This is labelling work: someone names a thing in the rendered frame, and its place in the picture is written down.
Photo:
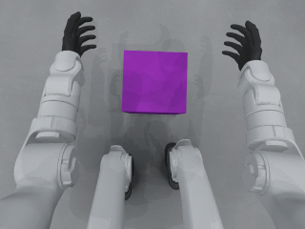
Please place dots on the carton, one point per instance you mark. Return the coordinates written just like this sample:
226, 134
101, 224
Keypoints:
154, 83

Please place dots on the left robot forearm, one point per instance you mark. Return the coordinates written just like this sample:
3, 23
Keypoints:
56, 118

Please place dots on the robot right foot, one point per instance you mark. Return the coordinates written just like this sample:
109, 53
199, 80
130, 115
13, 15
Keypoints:
168, 149

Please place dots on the robot left hand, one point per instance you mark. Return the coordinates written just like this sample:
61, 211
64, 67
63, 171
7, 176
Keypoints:
71, 40

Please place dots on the robot foot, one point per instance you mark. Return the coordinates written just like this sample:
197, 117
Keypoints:
128, 194
168, 149

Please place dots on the right robot forearm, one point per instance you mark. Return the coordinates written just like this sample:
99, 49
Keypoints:
265, 119

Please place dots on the robot right hand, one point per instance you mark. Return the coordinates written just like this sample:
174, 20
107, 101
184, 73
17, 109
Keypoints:
251, 44

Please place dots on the robot left upper arm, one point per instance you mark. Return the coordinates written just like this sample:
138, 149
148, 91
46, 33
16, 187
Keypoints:
43, 172

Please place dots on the robot right upper arm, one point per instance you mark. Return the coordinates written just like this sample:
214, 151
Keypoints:
278, 180

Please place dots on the robot left foot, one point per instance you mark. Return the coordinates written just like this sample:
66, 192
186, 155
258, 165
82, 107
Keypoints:
128, 194

